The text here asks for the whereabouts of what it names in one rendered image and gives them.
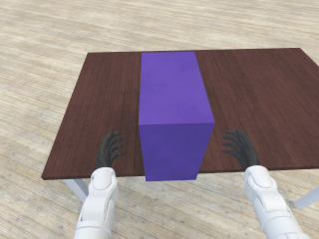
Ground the robot left hand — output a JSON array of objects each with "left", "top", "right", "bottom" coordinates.
[{"left": 96, "top": 130, "right": 124, "bottom": 170}]

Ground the carton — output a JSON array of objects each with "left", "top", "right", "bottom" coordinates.
[{"left": 139, "top": 52, "right": 215, "bottom": 182}]

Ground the robot right hand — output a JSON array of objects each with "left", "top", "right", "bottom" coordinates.
[{"left": 222, "top": 129, "right": 260, "bottom": 172}]

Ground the robot right forearm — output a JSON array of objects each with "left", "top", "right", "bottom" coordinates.
[{"left": 243, "top": 165, "right": 311, "bottom": 239}]

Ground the table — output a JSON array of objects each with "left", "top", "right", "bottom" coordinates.
[{"left": 41, "top": 48, "right": 319, "bottom": 209}]

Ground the robot left forearm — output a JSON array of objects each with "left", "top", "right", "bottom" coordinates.
[{"left": 73, "top": 167, "right": 120, "bottom": 239}]

